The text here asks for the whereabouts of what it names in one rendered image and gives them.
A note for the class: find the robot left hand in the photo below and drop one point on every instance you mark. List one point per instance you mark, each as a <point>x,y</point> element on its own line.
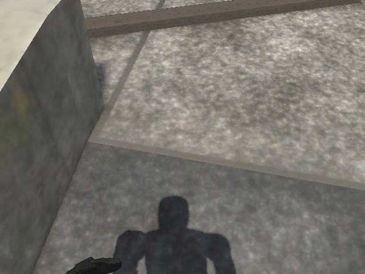
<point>96,266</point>

